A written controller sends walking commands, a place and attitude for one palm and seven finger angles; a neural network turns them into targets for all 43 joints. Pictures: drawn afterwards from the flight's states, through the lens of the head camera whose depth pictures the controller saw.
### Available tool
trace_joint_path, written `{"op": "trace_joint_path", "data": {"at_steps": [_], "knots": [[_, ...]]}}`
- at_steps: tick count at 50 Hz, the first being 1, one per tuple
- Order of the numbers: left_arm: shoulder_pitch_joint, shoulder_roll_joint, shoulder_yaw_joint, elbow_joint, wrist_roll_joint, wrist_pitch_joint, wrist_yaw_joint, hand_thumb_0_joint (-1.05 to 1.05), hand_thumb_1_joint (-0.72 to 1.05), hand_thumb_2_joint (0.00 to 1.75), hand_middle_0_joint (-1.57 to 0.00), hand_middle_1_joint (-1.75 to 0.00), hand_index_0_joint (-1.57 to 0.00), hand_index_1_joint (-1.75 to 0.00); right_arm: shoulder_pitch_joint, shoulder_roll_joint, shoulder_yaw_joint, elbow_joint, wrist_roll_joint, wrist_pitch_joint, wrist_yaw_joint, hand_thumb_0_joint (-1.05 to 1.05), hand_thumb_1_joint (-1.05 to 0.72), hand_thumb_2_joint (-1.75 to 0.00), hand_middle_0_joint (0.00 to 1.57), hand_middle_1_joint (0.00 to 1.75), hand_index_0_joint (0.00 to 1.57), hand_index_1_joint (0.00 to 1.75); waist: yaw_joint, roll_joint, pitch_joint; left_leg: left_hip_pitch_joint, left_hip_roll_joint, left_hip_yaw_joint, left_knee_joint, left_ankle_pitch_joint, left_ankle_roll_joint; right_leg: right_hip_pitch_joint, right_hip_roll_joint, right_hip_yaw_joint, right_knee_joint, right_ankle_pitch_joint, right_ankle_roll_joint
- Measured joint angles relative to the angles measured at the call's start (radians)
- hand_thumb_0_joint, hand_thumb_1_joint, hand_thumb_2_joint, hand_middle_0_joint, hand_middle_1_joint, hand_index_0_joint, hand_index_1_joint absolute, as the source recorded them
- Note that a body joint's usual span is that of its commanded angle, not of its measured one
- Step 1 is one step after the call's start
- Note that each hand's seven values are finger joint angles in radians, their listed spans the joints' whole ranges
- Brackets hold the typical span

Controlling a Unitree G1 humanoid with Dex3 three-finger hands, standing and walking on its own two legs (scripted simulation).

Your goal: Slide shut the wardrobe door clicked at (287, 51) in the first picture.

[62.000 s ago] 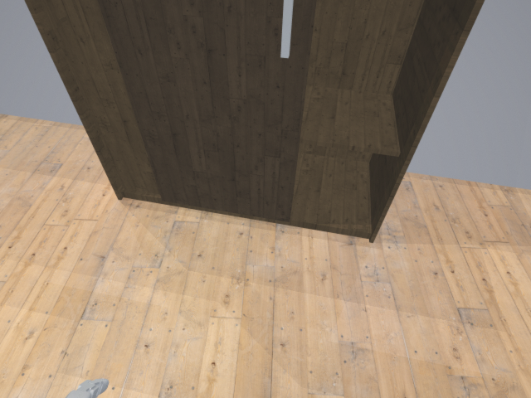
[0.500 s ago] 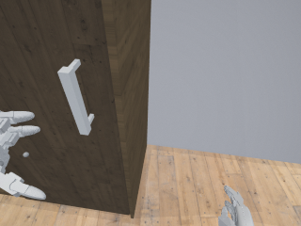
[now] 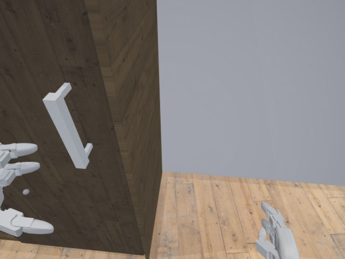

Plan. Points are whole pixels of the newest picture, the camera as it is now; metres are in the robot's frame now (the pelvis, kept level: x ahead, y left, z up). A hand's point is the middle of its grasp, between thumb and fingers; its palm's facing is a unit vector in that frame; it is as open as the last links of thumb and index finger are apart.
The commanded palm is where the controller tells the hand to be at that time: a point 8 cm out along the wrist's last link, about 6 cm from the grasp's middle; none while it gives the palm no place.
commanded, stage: draw the hand back to the body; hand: left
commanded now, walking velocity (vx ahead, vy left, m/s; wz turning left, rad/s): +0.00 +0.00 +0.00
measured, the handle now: (74, 128) +0.30 +0.26 +0.19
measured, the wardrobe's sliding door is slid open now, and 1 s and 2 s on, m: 0.00 0.00 0.00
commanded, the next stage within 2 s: step back with the hand held close in 0.98 s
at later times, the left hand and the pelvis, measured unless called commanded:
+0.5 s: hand (54, 159) +0.23 +0.27 +0.16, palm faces +0.39 -0.81 -0.43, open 10.2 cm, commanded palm +0.18 +0.31 +0.19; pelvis +0.04 +0.02 +0.01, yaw -3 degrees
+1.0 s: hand (56, 161) +0.22 +0.25 +0.18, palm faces +0.43 -0.82 -0.37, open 7.6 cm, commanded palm +0.16 +0.29 +0.19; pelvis +0.02 +0.00 +0.01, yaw -2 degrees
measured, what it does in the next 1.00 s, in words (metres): stands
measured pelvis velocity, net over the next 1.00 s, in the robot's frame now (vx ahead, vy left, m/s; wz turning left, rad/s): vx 0.02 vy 0.00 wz -0.04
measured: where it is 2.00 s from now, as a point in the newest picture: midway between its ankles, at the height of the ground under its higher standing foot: outside the picture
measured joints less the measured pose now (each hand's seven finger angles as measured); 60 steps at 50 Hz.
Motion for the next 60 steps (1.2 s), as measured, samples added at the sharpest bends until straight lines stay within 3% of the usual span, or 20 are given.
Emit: {"op": "trace_joint_path", "data": {"at_steps": [2,5,12,23,35,47,56,60], "knots": [[0.025,-0.015,-0.016,-0.032,0.057,-0.038,0.101,-0.02,-0.38,0.28,-0.25,-1.05,-0.25,-1.05,-0.005,0.009,-0.006,0.0,-0.011,0.018,0.003,0.02,-0.9,-0.9,0.2,0.3,0.2,0.3,-0.002,0.0,0.018,0.002,0.003,0.003,-0.005,0.002,-0.001,0.003,0.003,0.003,-0.01,0.006,0.0],[0.053,-0.029,-0.037,-0.064,0.11,-0.09,0.196,-0.01,-0.29,0.32,-0.25,-1.0,-0.24,-1.0,0.0,0.019,-0.014,0.012,-0.024,0.04,0.003,0.02,-0.9,-0.9,0.2,0.3,0.2,0.3,0.002,0.002,0.032,0.013,0.001,0.011,-0.018,0.003,0.003,0.01,-0.001,0.012,-0.021,0.009,0.003],[0.053,-0.049,-0.08,-0.051,0.166,-0.15,0.276,-0.01,-0.06,0.44,-0.24,-0.86,-0.24,-0.86,0.015,0.033,-0.022,0.055,-0.038,0.1,0.007,0.02,-0.9,-0.9,0.2,0.3,0.2,0.3,0.001,0.006,0.036,0.065,-0.026,0.042,-0.067,0.002,0.02,0.041,-0.033,0.037,-0.035,-0.004,0.019],[0.015,-0.065,-0.134,-0.05,0.196,-0.138,0.272,0.0,0.32,0.63,-0.23,-0.63,-0.23,-0.63,0.005,0.038,-0.027,0.042,-0.047,0.16,0.023,0.02,-0.9,-0.9,0.2,0.3,0.2,0.3,-0.018,-0.021,0.038,0.13,-0.043,0.077,-0.129,-0.001,0.028,0.088,-0.055,0.07,-0.079,-0.005,0.03],[0.004,-0.058,-0.197,-0.061,0.198,-0.123,0.243,0.03,0.53,0.74,-0.22,-0.39,-0.21,-0.38,-0.041,0.036,-0.027,0.02,-0.053,0.201,0.025,0.02,-0.9,-0.9,0.2,0.3,0.2,0.3,0.0,-0.018,0.066,0.153,-0.043,0.063,-0.167,0.029,0.022,0.113,-0.052,0.057,-0.114,0.019,0.024],[-0.046,-0.083,-0.138,-0.028,0.18,-0.144,0.27,0.02,0.82,0.87,-0.21,-0.31,-0.21,-0.3,-0.035,0.044,-0.02,0.03,-0.055,0.224,0.031,0.01,-0.9,-0.9,0.2,0.3,0.2,0.3,-0.009,0.005,0.059,0.188,-0.025,0.055,-0.2,0.056,0.006,0.147,-0.033,0.052,-0.145,0.045,0.008],[-0.034,-0.086,-0.161,-0.004,0.18,-0.151,0.256,0.01,0.88,0.89,-0.21,-0.3,-0.21,-0.3,-0.017,0.03,-0.036,0.049,-0.057,0.228,0.023,0.02,-0.9,-0.9,0.2,0.3,0.2,0.3,-0.014,-0.003,0.077,0.198,-0.012,0.052,-0.222,0.075,-0.004,0.157,-0.019,0.051,-0.17,0.065,-0.003],[-0.039,-0.066,-0.119,-0.018,0.197,-0.199,0.261,0.01,0.89,0.9,-0.21,-0.3,-0.21,-0.3,-0.026,0.013,-0.037,0.032,-0.058,0.26,0.032,0.02,-0.9,-0.9,0.2,0.3,0.2,0.3,-0.028,0.005,0.067,0.135,0.008,0.045,-0.176,0.06,0.006,0.12,0.001,0.047,-0.182,0.082,0.0]]}}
